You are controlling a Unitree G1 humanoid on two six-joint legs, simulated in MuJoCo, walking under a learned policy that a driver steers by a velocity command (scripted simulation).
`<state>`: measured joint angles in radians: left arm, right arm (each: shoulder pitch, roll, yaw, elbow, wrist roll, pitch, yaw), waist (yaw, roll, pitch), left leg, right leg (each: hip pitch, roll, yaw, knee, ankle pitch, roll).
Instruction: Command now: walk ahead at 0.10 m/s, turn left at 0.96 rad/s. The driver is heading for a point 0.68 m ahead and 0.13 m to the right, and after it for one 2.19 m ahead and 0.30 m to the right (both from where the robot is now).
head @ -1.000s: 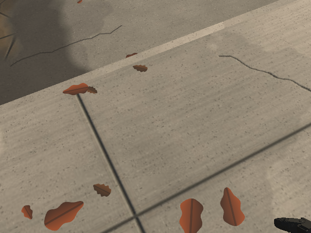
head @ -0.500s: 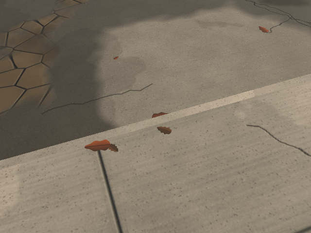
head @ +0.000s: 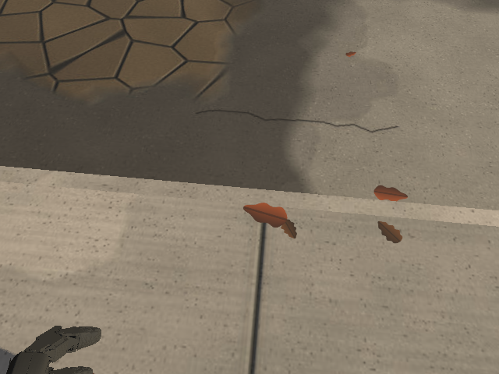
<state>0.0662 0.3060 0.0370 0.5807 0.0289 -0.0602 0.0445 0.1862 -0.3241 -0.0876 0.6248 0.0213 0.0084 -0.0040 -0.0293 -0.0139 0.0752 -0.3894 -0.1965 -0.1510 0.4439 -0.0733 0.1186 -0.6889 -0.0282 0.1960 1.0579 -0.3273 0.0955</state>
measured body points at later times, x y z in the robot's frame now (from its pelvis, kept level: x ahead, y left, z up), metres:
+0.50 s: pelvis +0.09 -0.07 +0.00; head +0.12 -0.08 +0.45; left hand +0.17 +0.22 -0.08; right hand +0.31 -0.29 -0.10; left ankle +0.02 +0.06 -0.68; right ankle +0.17 -0.17 -0.73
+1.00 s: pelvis +0.15 -0.10 +0.00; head +0.16 -0.11 +0.45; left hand +0.33 +0.17 -0.06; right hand +0.23 -0.40 -0.11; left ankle +0.03 +0.06 -0.73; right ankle +0.18 -0.23 -0.71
